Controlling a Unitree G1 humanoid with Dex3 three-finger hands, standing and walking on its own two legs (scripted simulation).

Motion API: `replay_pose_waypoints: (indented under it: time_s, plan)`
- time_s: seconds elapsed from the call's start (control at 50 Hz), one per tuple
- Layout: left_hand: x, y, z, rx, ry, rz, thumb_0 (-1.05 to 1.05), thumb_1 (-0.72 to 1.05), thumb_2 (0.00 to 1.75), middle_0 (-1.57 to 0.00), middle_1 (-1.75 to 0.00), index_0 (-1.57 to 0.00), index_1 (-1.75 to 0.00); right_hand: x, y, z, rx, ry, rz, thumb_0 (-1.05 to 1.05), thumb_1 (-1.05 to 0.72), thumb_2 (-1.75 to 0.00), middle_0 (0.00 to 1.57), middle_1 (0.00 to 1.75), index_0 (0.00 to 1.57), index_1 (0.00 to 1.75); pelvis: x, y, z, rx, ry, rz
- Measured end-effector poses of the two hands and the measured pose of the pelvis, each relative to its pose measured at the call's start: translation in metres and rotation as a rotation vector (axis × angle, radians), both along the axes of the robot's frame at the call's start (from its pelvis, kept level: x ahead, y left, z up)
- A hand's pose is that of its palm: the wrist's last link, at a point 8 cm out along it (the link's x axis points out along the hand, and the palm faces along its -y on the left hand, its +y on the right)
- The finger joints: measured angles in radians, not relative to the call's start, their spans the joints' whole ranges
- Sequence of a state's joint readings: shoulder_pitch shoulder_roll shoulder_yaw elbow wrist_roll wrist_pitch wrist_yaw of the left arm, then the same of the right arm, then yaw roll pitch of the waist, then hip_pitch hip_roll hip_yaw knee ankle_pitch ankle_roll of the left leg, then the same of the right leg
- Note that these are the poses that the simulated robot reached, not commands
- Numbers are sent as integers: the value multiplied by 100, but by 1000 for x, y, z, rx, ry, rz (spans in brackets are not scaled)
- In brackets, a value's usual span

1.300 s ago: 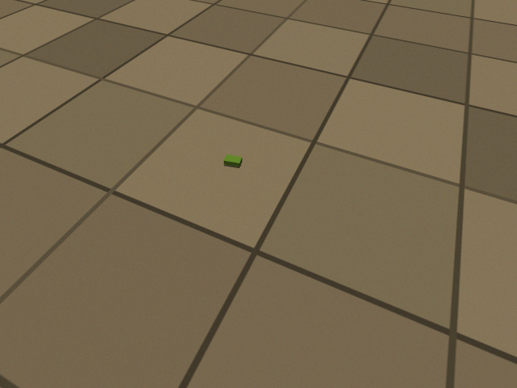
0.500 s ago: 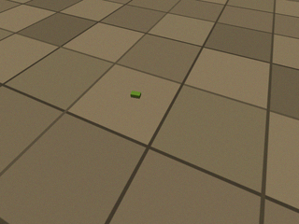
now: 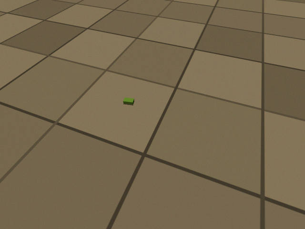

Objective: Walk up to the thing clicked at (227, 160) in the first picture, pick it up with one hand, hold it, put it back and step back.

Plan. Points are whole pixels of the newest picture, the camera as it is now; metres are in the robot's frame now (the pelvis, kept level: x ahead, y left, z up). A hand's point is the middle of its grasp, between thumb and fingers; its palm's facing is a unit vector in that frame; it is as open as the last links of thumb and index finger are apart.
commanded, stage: walk up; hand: left
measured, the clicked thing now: (128, 101) +1.31 +0.28 -0.76
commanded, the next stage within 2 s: none
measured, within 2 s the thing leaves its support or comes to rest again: neither
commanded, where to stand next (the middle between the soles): +0.90 +0.07 m, yaw -5 degrees
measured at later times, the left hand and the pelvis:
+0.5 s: hand (76, 216) +0.18 +0.24 -0.15, palm faces +0.02 -0.93 -0.38, open 7.4 cm; pelvis +0.17 -0.03 -0.01, yaw +0 degrees
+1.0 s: hand (95, 126) +0.52 +0.27 -0.14, palm faces -0.07 -0.90 -0.42, open 7.4 cm; pelvis +0.42 -0.01 -0.03, yaw -2 degrees
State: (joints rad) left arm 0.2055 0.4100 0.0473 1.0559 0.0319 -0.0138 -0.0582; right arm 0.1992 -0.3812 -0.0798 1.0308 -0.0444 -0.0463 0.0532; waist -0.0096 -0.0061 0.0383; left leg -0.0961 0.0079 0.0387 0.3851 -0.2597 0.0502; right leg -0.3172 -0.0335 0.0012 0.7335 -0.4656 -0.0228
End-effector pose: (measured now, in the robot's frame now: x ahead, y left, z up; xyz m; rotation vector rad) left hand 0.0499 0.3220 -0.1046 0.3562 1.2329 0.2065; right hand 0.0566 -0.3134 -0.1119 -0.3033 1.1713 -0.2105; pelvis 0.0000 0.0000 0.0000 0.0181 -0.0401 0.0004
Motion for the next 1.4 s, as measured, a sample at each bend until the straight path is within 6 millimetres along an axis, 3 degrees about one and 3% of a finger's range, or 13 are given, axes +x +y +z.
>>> replay_pose_waypoints:
  time_s: [0.08,0.16,0.32,0.44,0.54,0.66,0.82,0.92,1.0,1.08,1.2,1.3,1.4]
  plan:
    - [28,-7,11,35,-29,-28,0,90,90,-20,-30,-20,-30,-6,-31,-7,-3,56,-33,0,-90,-90,20,30,21,30,20,-19,-4,7,-12,-18]
    - [45,-17,9,92,-82,-12,0,90,90,-20,-30,-20,-30,13,-61,-27,-17,90,-33,1,-90,-90,20,30,21,30,45,-40,-21,-23,-31,-13]
    - [53,-45,15,50,-40,54,0,90,90,-20,-30,-20,-30,105,-57,-10,30,-5,35,1,-90,-90,20,30,20,30,97,-48,-4,-32,-42,-14]
    - [93,-45,7,16,-22,57,0,90,90,-20,-30,-20,-30,165,-46,3,29,-11,74,0,-90,-90,20,30,20,30,146,-43,-1,-39,-19,-6]
    - [148,-25,-10,-4,-23,46,0,90,90,-20,-30,-21,-30,224,-32,4,-5,6,104,0,-90,-90,20,30,21,30,196,-25,-11,-58,4,14]
    - [226,4,-29,-7,8,19,0,90,90,-20,-30,-20,-30,298,-1,5,-38,-80,97,0,-90,-90,20,30,21,30,257,5,-22,-28,6,6]
    - [353,9,-4,-14,-114,-57,0,90,90,-20,-30,-20,-30,330,14,13,-15,-60,28,0,-90,-90,20,30,21,30,332,10,-6,-11,-7,-7]
    - [421,-2,5,4,-148,-105,0,91,90,-20,-30,-20,-30,355,2,-4,4,-23,10,0,-90,-90,20,30,21,30,378,3,-12,9,-12,-24]
    - [464,-13,3,44,-172,-112,0,90,90,-20,-30,-20,-30,389,-17,-32,22,-9,0,0,-90,-90,20,30,21,30,420,-12,-30,9,-13,-26]
    - [481,-22,6,63,-190,-73,0,90,90,-20,-30,-20,-30,434,-20,-44,36,20,30,1,-90,-90,20,30,21,30,450,-19,-31,-7,-22,-18]
    - [481,-21,21,60,-113,-26,0,90,90,-20,-30,-20,-30,504,-11,-23,55,-31,76,1,-90,-90,20,30,20,30,489,-14,-11,-8,-14,-26]
    - [488,-5,19,57,-53,-11,0,90,90,-20,-30,-21,-30,548,-4,-8,34,-42,97,0,-90,-90,20,30,21,30,522,-3,-6,-23,-3,-28]
    - [511,25,5,44,-28,-1,0,90,90,-20,-30,-21,-30,596,12,2,-7,-46,114,0,-90,-90,20,30,20,30,559,21,-13,-46,6,-20]
